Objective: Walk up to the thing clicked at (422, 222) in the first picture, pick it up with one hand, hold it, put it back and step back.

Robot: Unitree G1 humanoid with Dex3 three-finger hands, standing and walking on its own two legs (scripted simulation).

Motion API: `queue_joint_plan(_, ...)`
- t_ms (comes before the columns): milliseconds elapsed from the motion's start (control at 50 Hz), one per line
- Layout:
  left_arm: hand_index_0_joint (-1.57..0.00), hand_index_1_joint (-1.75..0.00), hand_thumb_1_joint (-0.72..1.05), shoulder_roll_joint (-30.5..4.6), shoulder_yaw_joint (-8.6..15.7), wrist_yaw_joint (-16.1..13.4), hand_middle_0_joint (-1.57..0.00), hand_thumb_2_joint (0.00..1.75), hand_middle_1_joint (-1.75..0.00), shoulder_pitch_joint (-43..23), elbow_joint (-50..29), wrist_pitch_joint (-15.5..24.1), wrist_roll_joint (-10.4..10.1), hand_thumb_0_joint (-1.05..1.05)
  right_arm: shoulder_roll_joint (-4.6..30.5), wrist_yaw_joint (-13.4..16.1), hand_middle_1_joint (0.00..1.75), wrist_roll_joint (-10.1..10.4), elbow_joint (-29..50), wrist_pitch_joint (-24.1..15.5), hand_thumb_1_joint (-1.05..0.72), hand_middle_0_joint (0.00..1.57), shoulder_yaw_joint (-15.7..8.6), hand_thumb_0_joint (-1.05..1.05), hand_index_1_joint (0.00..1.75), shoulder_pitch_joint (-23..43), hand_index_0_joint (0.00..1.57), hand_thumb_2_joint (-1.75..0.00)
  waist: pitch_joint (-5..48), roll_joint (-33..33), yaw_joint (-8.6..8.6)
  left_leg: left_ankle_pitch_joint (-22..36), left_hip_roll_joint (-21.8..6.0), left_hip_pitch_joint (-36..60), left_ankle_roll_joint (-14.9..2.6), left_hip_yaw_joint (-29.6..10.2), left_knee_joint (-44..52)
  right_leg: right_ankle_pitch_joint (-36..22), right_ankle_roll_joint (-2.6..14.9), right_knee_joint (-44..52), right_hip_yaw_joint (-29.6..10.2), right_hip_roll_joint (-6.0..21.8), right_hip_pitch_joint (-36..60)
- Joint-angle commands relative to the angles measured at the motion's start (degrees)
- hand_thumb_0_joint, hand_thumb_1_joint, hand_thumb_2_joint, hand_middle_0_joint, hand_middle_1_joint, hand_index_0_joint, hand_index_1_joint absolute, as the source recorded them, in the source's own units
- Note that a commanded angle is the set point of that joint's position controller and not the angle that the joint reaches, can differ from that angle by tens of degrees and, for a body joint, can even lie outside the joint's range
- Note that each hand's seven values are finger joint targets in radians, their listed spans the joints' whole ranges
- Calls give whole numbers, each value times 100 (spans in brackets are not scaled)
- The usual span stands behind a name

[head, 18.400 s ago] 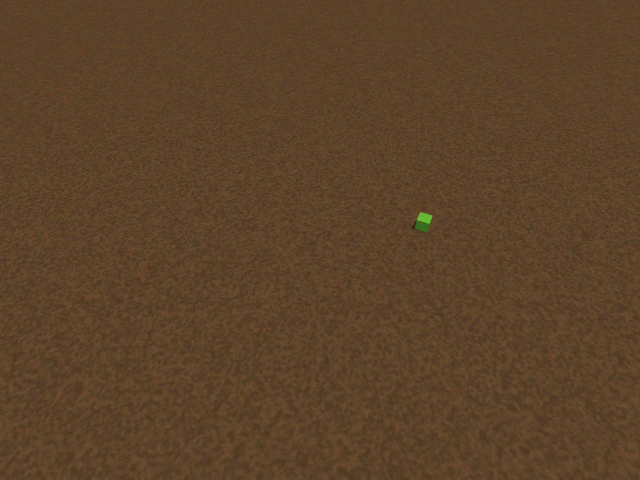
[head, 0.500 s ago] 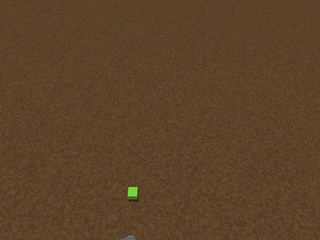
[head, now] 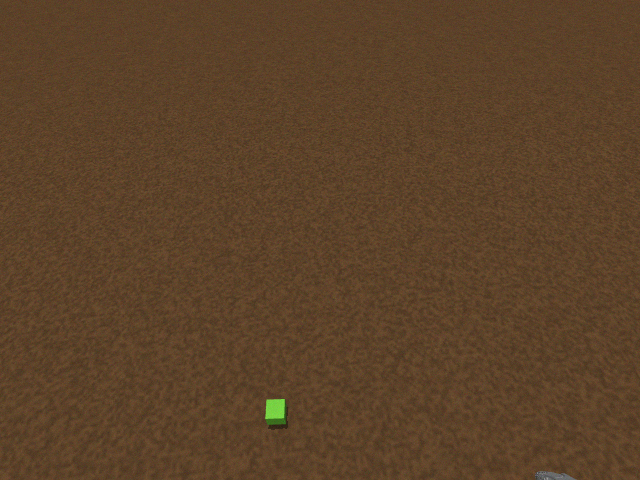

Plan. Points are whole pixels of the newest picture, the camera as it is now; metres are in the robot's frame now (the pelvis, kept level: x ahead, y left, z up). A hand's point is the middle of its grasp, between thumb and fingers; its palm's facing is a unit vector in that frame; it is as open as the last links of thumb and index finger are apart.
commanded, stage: walk up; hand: left
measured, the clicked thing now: (276, 411) +0.46 +0.18 -0.75
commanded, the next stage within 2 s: none
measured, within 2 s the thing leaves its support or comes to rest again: neither
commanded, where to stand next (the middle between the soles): +0.07 -0.04 m, yaw +0 degrees
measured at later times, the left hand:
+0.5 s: hand out of the picture +0.09 +0.25 -0.15, palm faces -0.02 -0.95 -0.32, open 7.3 cm
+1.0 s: hand out of the picture +0.08 +0.26 -0.16, palm faces +0.01 -0.93 -0.36, open 7.3 cm
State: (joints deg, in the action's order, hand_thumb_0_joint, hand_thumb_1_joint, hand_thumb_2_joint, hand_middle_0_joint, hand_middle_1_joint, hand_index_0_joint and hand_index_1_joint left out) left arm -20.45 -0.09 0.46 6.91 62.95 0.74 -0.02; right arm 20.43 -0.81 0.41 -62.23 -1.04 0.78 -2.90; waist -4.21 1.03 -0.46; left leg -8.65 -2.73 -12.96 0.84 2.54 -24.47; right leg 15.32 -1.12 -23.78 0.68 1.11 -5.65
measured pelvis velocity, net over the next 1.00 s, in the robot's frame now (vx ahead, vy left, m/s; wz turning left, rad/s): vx -0.01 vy -0.01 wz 0.02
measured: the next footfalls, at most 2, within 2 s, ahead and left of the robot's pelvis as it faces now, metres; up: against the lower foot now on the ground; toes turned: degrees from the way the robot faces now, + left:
left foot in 1.56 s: -0.01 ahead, +0.13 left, +0.00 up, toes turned +5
right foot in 1.84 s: +0.04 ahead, -0.14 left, +0.00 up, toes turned +4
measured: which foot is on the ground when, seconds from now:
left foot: down 0.00-1.00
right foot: down 0.00-1.00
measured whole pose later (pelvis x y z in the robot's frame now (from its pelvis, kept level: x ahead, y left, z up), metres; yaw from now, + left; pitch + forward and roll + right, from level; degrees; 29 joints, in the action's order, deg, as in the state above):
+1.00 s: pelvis -0.01 -0.01 +0.00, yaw +1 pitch -1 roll +0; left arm -21.8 2.7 0.2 4.0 60.4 -2.3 0.0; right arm 20.5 0.1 0.4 -61.4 0.6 -1.5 -1.5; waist -6.8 -1.0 0.5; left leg -7.0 -2.4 -16.6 0.8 1.7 -24.9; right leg 16.0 0.1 -28.7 1.5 1.4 -11.1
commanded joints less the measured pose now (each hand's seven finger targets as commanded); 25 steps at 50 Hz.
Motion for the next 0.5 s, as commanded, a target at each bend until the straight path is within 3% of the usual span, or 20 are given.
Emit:
queue_joint_plan(0, -20, -30, 90, -1242, 272, -59, -20, 90, -30, -310, -200, 71, -32, 0, 1179, 81, 30, -5, 143, -111, -90, 20, -288, 0, 30, 322, 20, -90, 616, -240, 39, 989, -519, 826, -147, -512, 445, -1246, 231, 721, -484, 654, -305)
queue_joint_plan(160, -20, -30, 90, -1216, 309, -48, -20, 90, -30, -437, -71, 26, 4, 0, 1180, 94, 30, -42, -51, -125, -90, 20, -269, 0, 30, 307, 20, -90, 616, -87, 41, 812, -560, 757, -133, -545, 704, -1000, 222, 926, -424, 624, -106)
queue_joint_plan(280, -20, -30, 90, -1213, 319, -25, -20, 90, -30, -551, -39, 10, 33, 0, 1175, 97, 30, -63, -104, -123, -90, 20, -265, 0, 30, 247, 20, -90, 501, -40, 77, 286, -542, 601, -115, -599, 867, -600, 229, 1020, -465, 610, -185)
queue_joint_plan(480, -20, -30, 90, -1154, 330, -23, -20, 90, -30, -481, -15, 10, 36, 0, 1194, 102, 30, -83, -113, -119, -90, 20, -292, 0, 30, 138, 20, -90, 475, -12, 108, 237, -557, 574, -129, -682, 918, -487, 217, 1047, -414, 559, -210)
